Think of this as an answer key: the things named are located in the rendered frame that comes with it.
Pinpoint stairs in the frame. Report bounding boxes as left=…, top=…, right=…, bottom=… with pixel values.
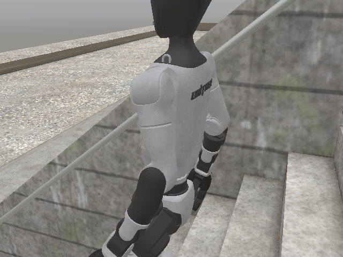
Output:
left=164, top=127, right=343, bottom=257

